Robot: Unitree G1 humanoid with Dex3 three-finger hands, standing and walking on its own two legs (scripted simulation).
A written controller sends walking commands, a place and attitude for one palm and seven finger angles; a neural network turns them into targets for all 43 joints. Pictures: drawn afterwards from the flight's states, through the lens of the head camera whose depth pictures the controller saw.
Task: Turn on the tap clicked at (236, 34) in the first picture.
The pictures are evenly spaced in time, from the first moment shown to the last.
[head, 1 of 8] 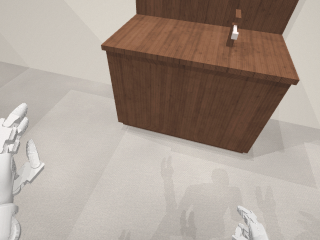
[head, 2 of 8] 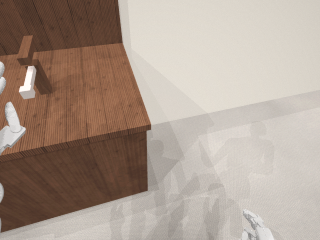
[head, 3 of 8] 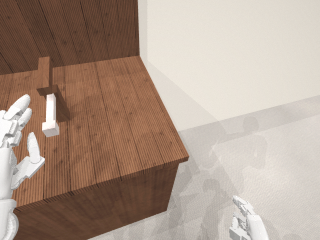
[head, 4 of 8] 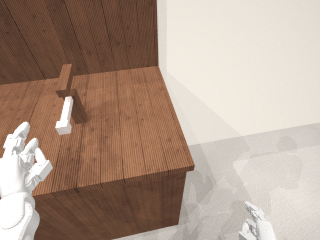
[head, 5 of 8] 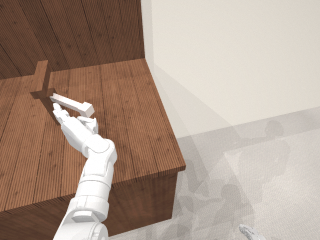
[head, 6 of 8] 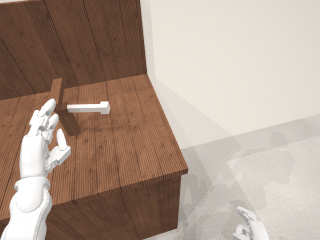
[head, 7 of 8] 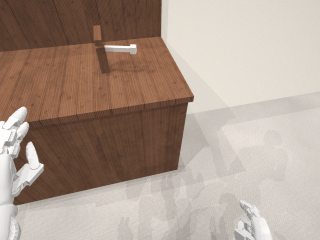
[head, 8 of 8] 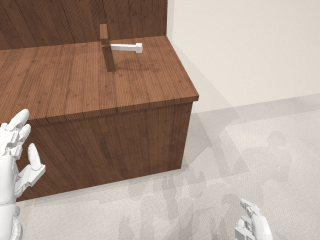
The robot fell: no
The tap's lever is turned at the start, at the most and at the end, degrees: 0 74 74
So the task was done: yes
